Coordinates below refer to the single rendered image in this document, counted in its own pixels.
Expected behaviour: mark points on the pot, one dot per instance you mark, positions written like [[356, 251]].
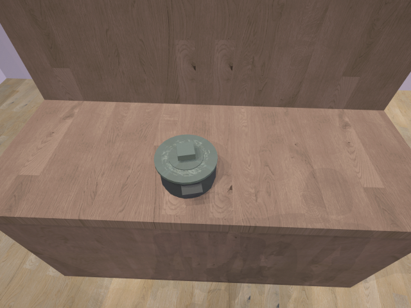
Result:
[[190, 190]]

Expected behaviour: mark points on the lid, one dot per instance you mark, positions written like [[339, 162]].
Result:
[[185, 171]]

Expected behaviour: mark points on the table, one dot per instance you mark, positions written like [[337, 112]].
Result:
[[313, 180]]

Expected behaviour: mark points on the knob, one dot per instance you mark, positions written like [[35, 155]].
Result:
[[185, 151]]

